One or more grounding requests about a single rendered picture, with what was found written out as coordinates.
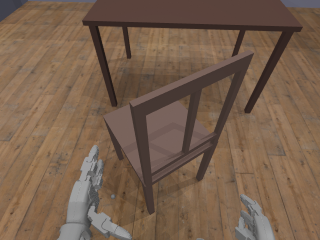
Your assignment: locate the chair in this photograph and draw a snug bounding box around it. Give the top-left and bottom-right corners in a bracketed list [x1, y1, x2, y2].
[103, 50, 254, 215]

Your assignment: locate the table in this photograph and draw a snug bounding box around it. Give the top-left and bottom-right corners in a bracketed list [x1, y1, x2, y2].
[82, 0, 303, 114]

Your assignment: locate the right robot hand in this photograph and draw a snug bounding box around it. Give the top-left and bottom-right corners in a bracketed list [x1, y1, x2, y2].
[235, 194, 276, 240]

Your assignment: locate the left robot hand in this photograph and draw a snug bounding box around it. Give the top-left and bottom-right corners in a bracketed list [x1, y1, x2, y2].
[66, 145, 132, 240]

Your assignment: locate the robot left forearm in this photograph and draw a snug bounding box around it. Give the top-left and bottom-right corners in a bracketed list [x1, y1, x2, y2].
[57, 222, 92, 240]

